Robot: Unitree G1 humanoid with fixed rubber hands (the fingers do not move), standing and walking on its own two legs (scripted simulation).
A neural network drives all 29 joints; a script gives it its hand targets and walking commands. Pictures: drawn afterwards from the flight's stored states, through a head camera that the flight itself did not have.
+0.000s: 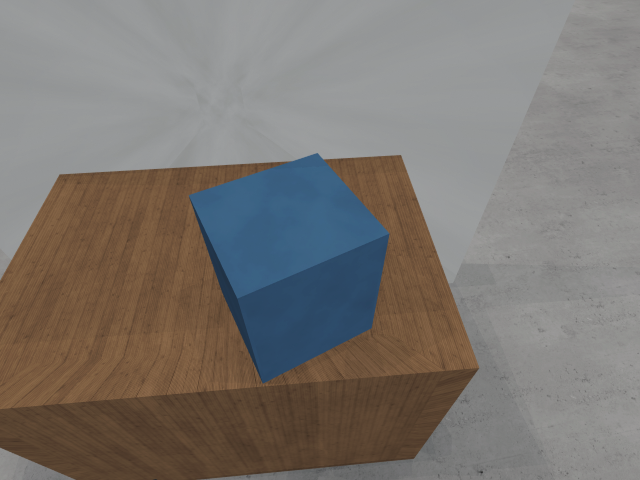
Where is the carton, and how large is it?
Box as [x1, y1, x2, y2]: [189, 153, 389, 382]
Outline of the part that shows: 317,153 189,195 220,287 262,382 370,328 372,323 389,233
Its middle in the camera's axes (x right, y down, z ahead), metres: -0.05 +0.04 +0.63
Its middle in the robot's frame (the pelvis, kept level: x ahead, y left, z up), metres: +0.43 +0.07 -0.03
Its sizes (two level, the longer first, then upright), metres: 0.210 0.200 0.250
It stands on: a pedestal, 0.62 m high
